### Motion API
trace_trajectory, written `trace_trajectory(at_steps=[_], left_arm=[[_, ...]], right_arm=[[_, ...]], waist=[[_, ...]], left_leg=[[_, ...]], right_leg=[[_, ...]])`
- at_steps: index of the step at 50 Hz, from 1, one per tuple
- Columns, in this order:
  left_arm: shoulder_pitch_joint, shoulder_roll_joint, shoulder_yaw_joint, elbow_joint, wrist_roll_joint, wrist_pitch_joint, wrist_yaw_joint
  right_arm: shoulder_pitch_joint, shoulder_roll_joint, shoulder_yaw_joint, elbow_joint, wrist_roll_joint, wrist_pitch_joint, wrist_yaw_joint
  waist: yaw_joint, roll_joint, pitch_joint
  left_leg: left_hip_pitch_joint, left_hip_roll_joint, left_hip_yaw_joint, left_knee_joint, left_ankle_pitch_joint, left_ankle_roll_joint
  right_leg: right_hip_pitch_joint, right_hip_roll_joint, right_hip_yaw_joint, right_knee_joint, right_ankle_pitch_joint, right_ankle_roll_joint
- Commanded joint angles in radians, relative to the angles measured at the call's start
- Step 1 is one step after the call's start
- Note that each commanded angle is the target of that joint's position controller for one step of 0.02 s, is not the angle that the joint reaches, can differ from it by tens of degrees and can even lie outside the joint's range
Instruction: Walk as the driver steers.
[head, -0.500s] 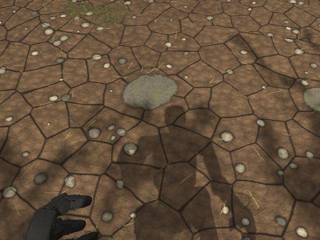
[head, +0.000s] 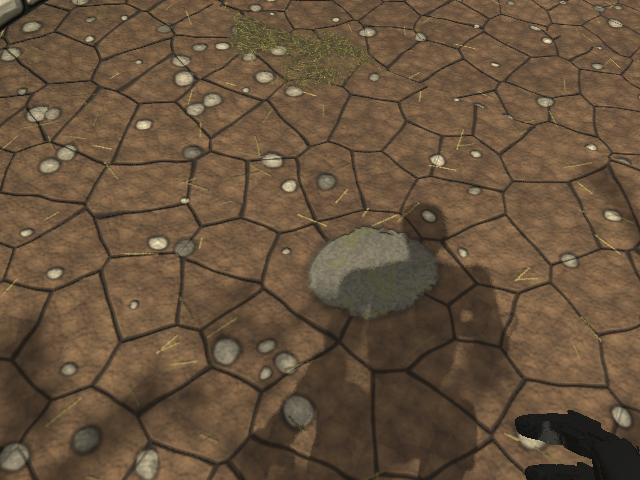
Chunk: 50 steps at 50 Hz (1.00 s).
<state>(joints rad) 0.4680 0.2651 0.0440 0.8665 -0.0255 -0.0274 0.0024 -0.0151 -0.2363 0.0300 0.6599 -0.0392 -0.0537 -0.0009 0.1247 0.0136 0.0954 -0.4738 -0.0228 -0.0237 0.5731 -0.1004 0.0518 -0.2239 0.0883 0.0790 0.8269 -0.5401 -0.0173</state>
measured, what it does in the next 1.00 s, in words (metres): walks ahead, turning right: right foot, then left foot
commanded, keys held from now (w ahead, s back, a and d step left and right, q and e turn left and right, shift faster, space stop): e+shift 0.02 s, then w+e+shift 0.76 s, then w+shift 0.06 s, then w+q+shift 0.16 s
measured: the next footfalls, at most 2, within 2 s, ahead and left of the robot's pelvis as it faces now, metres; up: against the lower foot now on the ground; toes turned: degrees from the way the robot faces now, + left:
right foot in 0.52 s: +0.19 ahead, -0.23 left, +0.00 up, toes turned -34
left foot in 0.94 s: +0.63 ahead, -0.42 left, +0.00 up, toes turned -47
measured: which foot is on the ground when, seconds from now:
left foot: down 0.00-0.54, up 0.56-0.92, down 0.94-1.00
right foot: up 0.00-0.50, down 0.52-0.96, up 0.98-1.00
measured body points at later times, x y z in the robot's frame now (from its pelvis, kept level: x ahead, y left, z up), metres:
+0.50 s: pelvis +0.16 -0.10 +0.01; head +0.13 -0.12 +0.46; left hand +0.47 +0.05 -0.03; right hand +0.07 -0.40 -0.12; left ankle +0.12 +0.09 -0.72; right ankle +0.16 -0.21 -0.71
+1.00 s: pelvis +0.47 -0.36 -0.02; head +0.49 -0.38 +0.43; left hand +0.68 -0.15 -0.14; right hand +0.42 -0.68 -0.10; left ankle +0.61 -0.39 -0.72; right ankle +0.21 -0.24 -0.63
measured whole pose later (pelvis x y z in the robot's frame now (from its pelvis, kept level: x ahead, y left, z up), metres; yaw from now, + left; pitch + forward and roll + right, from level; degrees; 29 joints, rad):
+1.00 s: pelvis +0.47 -0.36 -0.02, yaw -46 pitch +1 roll +2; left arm 0.42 0.35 0.07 0.87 0.02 -0.06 0.00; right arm 0.10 -0.29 -0.02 0.67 -0.03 -0.06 0.00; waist 0.03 -0.04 0.05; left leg -0.53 -0.06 0.06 0.66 -0.15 0.08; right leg 0.00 0.13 0.15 1.00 -0.39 -0.11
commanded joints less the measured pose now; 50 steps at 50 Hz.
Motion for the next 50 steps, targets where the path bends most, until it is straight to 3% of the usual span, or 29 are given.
trace_trajectory(at_steps=[1, 2, 3, 4, 6, 9, 16, 20, 23, 24, 25, 26, 27, 28, 29, 31, 32, 33, 34, 36, 39, 42, 44, 45, 46, 47, 48, 49, 50], left_arm=[[0.082, 0.143, 0.044, -0.074, 0.028, 0.038, 0.025], [0.046, 0.136, 0.047, -0.081, 0.043, 0.049, 0.014], [0.0, 0.138, 0.05, -0.096, 0.054, 0.061, -0.005], [-0.019, 0.133, 0.051, -0.112, 0.062, 0.073, -0.023], [-0.08, 0.115, 0.051, -0.145, 0.058, 0.08, -0.048], [-0.179, 0.094, 0.05, -0.186, 0.061, 0.075, -0.069], [-0.346, 0.099, 0.042, -0.26, 0.052, 0.085, -0.107], [-0.425, 0.118, 0.036, -0.295, 0.051, 0.081, -0.117], [-0.454, 0.137, 0.035, -0.309, 0.053, 0.075, -0.111], [-0.418, 0.14, 0.035, -0.295, 0.052, 0.071, -0.104], [-0.297, 0.14, 0.041, -0.253, 0.05, 0.063, -0.089], [-0.047, 0.181, 0.066, -0.154, 0.05, 0.05, -0.063], [0.072, 0.293, 0.089, -0.118, 0.043, 0.044, -0.042], [0.017, 0.369, 0.095, -0.172, 0.025, 0.04, -0.029], [-0.009, 0.343, 0.089, -0.189, 0.034, 0.034, -0.022], [-0.039, 0.284, 0.078, -0.187, 0.047, 0.02, -0.007], [-0.097, 0.247, 0.064, -0.195, 0.038, 0.011, -0.006], [-0.115, 0.233, 0.057, -0.205, 0.034, -0.002, -0.005], [-0.105, 0.212, 0.051, -0.197, 0.03, -0.015, -0.009], [-0.076, 0.21, 0.055, -0.178, 0.029, -0.034, -0.013], [-0.039, 0.219, 0.064, -0.149, 0.027, -0.045, -0.012], [-0.013, 0.213, 0.06, -0.108, 0.009, -0.06, -0.004], [-0.029, 0.231, 0.057, -0.085, 0.01, -0.07, -0.003], [-0.025, 0.258, 0.063, -0.074, 0.026, -0.07, -0.003], [-0.041, 0.273, 0.068, -0.065, 0.052, -0.062, -0.001], [-0.089, 0.26, 0.066, -0.064, 0.072, -0.052, 0.003], [-0.11, 0.16, 0.041, -0.077, 0.084, -0.057, 0.008], [0.031, 0.041, 0.011, -0.123, 0.028, -0.076, -0.02], [0.013, 0.102, 0.002, -0.112, 0.054, -0.078, -0.014]], right_arm=[[0.223, -0.129, -0.057, -0.029, 0.038, 0.021, -0.023], [0.175, -0.096, -0.049, -0.032, 0.025, 0.025, -0.026], [0.159, -0.097, -0.05, -0.028, 0.017, 0.027, -0.03], [0.164, -0.125, -0.061, -0.019, 0.012, 0.025, -0.032], [0.18, -0.145, -0.077, -0.007, 0.014, 0.008, -0.03], [0.224, -0.155, -0.094, 0.015, 0.017, -0.022, -0.029], [0.285, -0.227, -0.133, 0.042, 0.005, -0.037, -0.016], [0.283, -0.264, -0.148, 0.043, -0.001, -0.031, -0.013], [0.306, -0.281, -0.153, 0.056, -0.004, -0.005, -0.002], [0.304, -0.283, -0.154, 0.059, -0.001, 0.006, 0.004], [0.285, -0.285, -0.153, 0.059, 0.006, 0.014, 0.01], [0.289, -0.256, -0.143, 0.059, 0.0, 0.022, 0.016], [0.221, -0.146, -0.106, -0.005, -0.009, 0.016, 0.024], [0.069, -0.124, -0.095, -0.122, -0.027, -0.004, 0.031], [0.028, -0.167, -0.096, -0.142, -0.038, -0.019, 0.032], [0.131, -0.185, -0.091, -0.079, -0.034, -0.038, 0.033], [0.151, -0.191, -0.092, -0.06, -0.039, -0.029, 0.035], [0.168, -0.186, -0.089, -0.058, -0.038, -0.014, 0.04], [0.145, -0.186, -0.089, -0.061, -0.033, 0.001, 0.042], [0.063, -0.166, -0.08, -0.084, -0.021, 0.018, 0.043], [-0.063, -0.119, -0.055, -0.121, 0.0, 0.01, 0.051], [-0.11, -0.111, -0.046, -0.137, 0.013, 0.002, 0.051], [-0.018, -0.138, -0.058, -0.099, 0.01, 0.0, 0.038], [0.077, -0.174, -0.075, -0.07, 0.015, 0.001, 0.025], [0.255, -0.211, -0.096, -0.02, 0.025, 0.004, 0.008], [0.483, -0.239, -0.114, 0.048, 0.026, 0.011, -0.012], [0.662, -0.3, -0.132, 0.09, 0.01, 0.01, -0.029], [0.605, -0.364, -0.146, 0.106, -0.001, 0.007, -0.015], [0.415, -0.278, -0.138, 0.069, 0.009, 0.008, 0.01]], waist=[[-0.134, 0.081, -0.358], [-0.113, 0.084, -0.283], [-0.111, 0.122, -0.215], [-0.107, 0.171, -0.176], [-0.104, 0.159, -0.138], [-0.11, 0.091, -0.129], [-0.13, 0.084, -0.085], [-0.143, 0.1, -0.048], [-0.159, 0.098, -0.021], [-0.142, 0.087, -0.02], [-0.072, 0.041, -0.051], [0.036, -0.102, -0.145], [0.073, -0.366, -0.119], [0.055, -0.435, -0.105], [0.047, -0.258, -0.087], [-0.043, -0.087, -0.08], [-0.08, -0.047, -0.065], [-0.104, -0.093, -0.064], [-0.108, -0.072, -0.043], [-0.106, -0.028, -0.009], [-0.079, -0.026, 0.001], [-0.06, -0.076, -0.023], [-0.098, -0.083, -0.079], [-0.14, -0.109, -0.141], [-0.23, -0.125, -0.225], [-0.355, -0.104, -0.289], [-0.403, 0.039, -0.353], [-0.238, 0.454, -0.411], [-0.175, 0.263, -0.269]], left_leg=[[0.525, 0.432, -0.31, -0.109, 0.711, 0.193], [0.446, 0.364, -0.26, -0.189, 0.317, 0.151], [0.37, 0.324, -0.23, -0.278, -0.027, 0.131], [0.302, 0.311, -0.224, -0.348, -0.253, 0.124], [0.272, 0.317, -0.214, -0.433, -0.417, 0.124], [0.322, 0.352, -0.16, -0.479, -0.451, 0.124], [0.33, 0.393, 0.038, -0.509, -0.513, 0.069], [0.322, 0.395, 0.159, -0.498, -0.543, 0.025], [0.37, 0.4, 0.221, -0.437, -0.526, 0.014], [0.365, 0.396, 0.25, -0.372, -0.473, 0.013], [0.318, 0.362, 0.315, -0.192, -0.26, 0.004], [0.233, 0.287, 0.385, 0.212, 0.051, -0.009], [-0.149, 0.191, 0.357, 0.608, -0.232, -0.062], [-0.527, 0.024, 0.116, 0.795, -0.467, -0.108], [-0.621, 0.08, 0.018, 0.852, -0.403, -0.103], [-0.491, 0.151, -0.001, 0.723, -0.254, -0.088], [-0.405, 0.164, -0.002, 0.661, -0.212, -0.092], [-0.351, 0.161, -0.001, 0.622, -0.181, -0.1], [-0.337, 0.153, 0.008, 0.593, -0.165, -0.109], [-0.328, 0.127, 0.036, 0.479, -0.114, -0.123], [-0.247, 0.068, 0.055, 0.228, 0.011, -0.124], [-0.082, 0.049, 0.063, 0.042, 0.181, -0.072], [0.078, 0.003, 0.097, -0.018, 0.169, -0.019], [0.173, -0.032, 0.112, 0.002, 0.09, 0.003], [0.325, -0.061, 0.131, 0.029, -0.014, 0.024], [0.525, -0.033, 0.133, 0.014, -0.08, 0.044], [0.709, 0.13, -0.09, 0.048, -0.399, 0.075], [0.839, 0.326, -0.829, -0.263, -0.578, 0.206], [0.741, 0.328, -0.953, -0.352, -0.659, 0.267]], right_leg=[[-0.287, -0.048, -0.028, 0.419, -0.063, 0.008], [-0.313, -0.093, -0.031, 0.382, 0.014, 0.011], [-0.323, -0.121, -0.038, 0.358, 0.067, 0.013], [-0.315, -0.129, -0.058, 0.355, 0.103, 0.015], [-0.351, -0.148, -0.064, 0.341, 0.162, 0.008], [-0.436, -0.184, -0.059, 0.301, 0.245, 0.003], [-0.456, -0.213, -0.091, 0.128, 0.344, 0.005], [-0.354, -0.205, -0.17, -0.014, 0.276, -0.031], [-0.292, -0.178, -0.241, -0.096, 0.184, -0.08], [-0.23, -0.153, -0.268, -0.124, 0.17, -0.099], [-0.077, -0.096, -0.3, -0.175, 0.177, -0.12], [0.165, -0.013, -0.271, -0.221, 0.095, -0.146], [0.338, -0.211, 0.132, -0.382, -0.108, -0.211], [0.397, -0.308, 0.641, -0.609, -0.202, -0.296], [0.44, -0.376, 0.639, -0.633, -0.057, -0.307], [0.315, -0.332, 0.465, -0.576, 0.084, -0.282], [0.225, -0.271, 0.39, -0.603, 0.104, -0.256], [0.168, -0.254, 0.378, -0.627, 0.146, -0.264], [0.142, -0.232, 0.355, -0.646, 0.218, -0.271], [0.109, -0.193, 0.308, -0.677, 0.35, -0.281], [0.1, -0.146, 0.251, -0.653, 0.597, -0.264], [0.142, -0.195, 0.247, -0.693, 0.793, -0.227], [0.229, -0.201, 0.183, -0.642, 1.086, -0.18], [0.285, -0.209, 0.163, -0.527, 1.295, -0.157], [0.293, -0.21, 0.136, -0.326, 1.435, -0.143], [0.198, -0.176, 0.086, -0.039, 1.384, -0.128], [-0.008, -0.09, 0.037, 0.413, 0.916, -0.113], [-0.355, 0.141, 0.092, 0.68, 0.123, -0.064], [-0.498, 0.026, 0.077, 0.694, 0.173, -0.093]])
